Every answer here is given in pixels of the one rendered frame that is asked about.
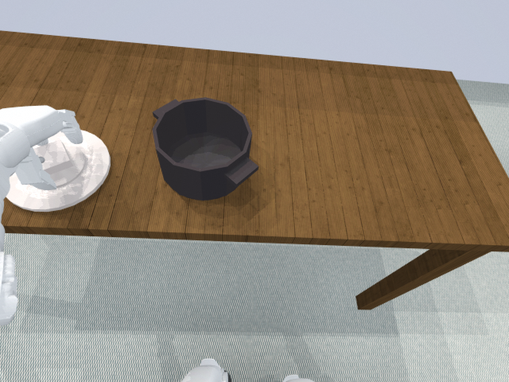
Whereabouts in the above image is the robot left upper arm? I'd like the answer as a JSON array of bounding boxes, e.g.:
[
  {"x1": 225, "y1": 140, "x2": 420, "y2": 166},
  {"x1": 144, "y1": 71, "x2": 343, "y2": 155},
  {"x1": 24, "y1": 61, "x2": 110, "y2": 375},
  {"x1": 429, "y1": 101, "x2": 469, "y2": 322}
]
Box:
[{"x1": 0, "y1": 251, "x2": 18, "y2": 325}]

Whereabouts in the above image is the table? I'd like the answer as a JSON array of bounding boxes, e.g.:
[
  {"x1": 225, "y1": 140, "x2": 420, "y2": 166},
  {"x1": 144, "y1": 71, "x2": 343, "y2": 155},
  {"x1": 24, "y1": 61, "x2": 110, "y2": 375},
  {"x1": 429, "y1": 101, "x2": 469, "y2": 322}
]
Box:
[{"x1": 0, "y1": 30, "x2": 509, "y2": 310}]

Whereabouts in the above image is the left robot forearm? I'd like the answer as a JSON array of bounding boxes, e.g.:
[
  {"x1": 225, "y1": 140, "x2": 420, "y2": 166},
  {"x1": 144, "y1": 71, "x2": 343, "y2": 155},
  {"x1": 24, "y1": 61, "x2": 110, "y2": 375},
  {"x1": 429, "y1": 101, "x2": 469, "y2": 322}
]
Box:
[{"x1": 0, "y1": 120, "x2": 30, "y2": 251}]

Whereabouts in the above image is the lid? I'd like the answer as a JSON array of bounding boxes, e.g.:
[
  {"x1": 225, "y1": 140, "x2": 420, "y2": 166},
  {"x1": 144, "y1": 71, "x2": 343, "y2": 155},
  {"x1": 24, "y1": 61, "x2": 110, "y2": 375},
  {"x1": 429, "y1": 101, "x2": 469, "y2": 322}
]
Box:
[{"x1": 6, "y1": 130, "x2": 111, "y2": 212}]

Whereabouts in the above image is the knob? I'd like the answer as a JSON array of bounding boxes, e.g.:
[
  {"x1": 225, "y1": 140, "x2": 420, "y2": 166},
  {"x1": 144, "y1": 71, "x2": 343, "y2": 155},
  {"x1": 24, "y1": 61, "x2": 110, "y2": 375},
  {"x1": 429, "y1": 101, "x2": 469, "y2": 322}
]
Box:
[{"x1": 34, "y1": 140, "x2": 74, "y2": 175}]

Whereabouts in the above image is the robot left thigh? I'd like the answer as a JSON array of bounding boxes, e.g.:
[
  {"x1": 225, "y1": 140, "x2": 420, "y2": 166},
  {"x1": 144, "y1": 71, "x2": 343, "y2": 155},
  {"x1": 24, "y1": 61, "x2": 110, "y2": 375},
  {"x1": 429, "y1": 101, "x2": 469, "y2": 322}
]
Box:
[{"x1": 181, "y1": 365, "x2": 228, "y2": 382}]

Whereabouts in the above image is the pot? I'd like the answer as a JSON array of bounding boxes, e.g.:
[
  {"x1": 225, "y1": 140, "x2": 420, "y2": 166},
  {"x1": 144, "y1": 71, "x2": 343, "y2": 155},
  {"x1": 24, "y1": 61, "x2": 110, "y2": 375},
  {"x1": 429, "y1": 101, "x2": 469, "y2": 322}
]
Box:
[{"x1": 152, "y1": 97, "x2": 258, "y2": 201}]

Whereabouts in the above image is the robot left hand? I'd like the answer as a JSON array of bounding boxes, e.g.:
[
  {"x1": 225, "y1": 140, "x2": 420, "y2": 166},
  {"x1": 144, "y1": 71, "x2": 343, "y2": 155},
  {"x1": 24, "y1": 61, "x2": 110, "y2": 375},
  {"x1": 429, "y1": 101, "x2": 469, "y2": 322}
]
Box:
[{"x1": 0, "y1": 105, "x2": 83, "y2": 190}]

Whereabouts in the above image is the left robot shin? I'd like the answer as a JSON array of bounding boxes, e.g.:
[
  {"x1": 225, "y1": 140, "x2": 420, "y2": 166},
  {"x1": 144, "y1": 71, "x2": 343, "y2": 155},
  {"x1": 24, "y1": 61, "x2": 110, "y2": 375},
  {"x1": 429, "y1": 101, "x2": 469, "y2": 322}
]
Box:
[{"x1": 200, "y1": 358, "x2": 221, "y2": 369}]

